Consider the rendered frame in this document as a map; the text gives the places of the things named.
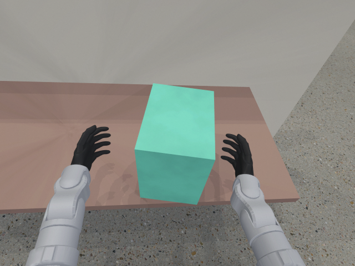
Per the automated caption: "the left robot forearm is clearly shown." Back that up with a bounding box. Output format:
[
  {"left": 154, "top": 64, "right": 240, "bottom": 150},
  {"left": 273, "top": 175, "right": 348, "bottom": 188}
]
[{"left": 26, "top": 165, "right": 91, "bottom": 266}]

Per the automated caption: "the right robot forearm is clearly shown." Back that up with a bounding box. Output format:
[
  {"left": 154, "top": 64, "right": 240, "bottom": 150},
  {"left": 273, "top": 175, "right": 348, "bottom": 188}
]
[{"left": 230, "top": 174, "right": 306, "bottom": 266}]

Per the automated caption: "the table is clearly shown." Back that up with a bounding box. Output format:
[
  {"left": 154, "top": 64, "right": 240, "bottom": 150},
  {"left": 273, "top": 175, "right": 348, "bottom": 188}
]
[{"left": 0, "top": 81, "right": 300, "bottom": 214}]

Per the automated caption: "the robot right hand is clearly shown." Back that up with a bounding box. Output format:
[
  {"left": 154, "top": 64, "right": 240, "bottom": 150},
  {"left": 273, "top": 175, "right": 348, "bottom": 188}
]
[{"left": 221, "top": 134, "right": 254, "bottom": 177}]

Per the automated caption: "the carton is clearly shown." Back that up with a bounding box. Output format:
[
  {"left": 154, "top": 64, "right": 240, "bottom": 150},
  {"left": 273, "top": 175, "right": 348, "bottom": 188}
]
[{"left": 134, "top": 83, "right": 215, "bottom": 205}]

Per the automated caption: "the robot left hand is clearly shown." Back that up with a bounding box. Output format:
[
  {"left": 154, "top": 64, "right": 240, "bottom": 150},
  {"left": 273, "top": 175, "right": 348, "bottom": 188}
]
[{"left": 71, "top": 125, "right": 111, "bottom": 171}]

